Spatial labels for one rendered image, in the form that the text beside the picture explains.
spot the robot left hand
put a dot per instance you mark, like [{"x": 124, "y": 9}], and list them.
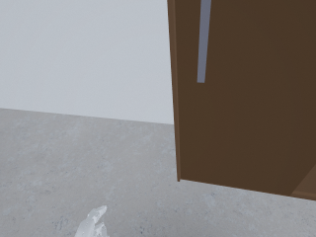
[{"x": 87, "y": 227}]

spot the handle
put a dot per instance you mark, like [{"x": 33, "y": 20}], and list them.
[{"x": 204, "y": 19}]

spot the wardrobe door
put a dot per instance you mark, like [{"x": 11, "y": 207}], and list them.
[
  {"x": 308, "y": 184},
  {"x": 252, "y": 123}
]

